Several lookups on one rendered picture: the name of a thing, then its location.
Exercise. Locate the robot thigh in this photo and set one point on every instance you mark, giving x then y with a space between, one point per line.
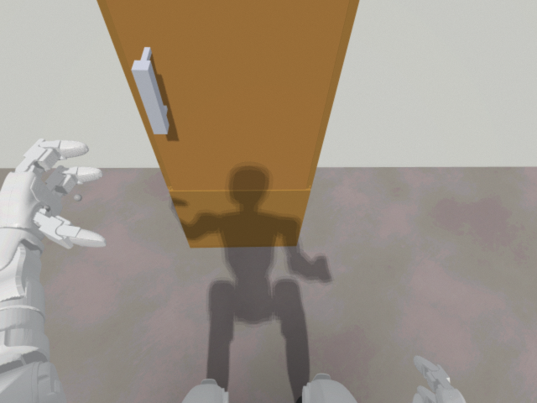
207 393
326 391

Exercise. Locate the robot left hand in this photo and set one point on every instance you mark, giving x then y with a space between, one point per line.
24 194

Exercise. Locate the robot left thigh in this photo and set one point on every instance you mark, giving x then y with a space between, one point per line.
207 393

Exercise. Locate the robot right hand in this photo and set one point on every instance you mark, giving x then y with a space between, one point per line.
439 382

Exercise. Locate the left robot upper arm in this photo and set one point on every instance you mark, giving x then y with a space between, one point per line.
37 382

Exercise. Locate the robot left forearm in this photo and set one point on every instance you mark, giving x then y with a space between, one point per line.
22 302

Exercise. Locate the handle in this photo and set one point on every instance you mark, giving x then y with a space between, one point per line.
144 77

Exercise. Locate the robot right thigh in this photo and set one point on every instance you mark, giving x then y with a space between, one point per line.
326 391

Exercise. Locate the cupboard door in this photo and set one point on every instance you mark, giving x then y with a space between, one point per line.
245 83

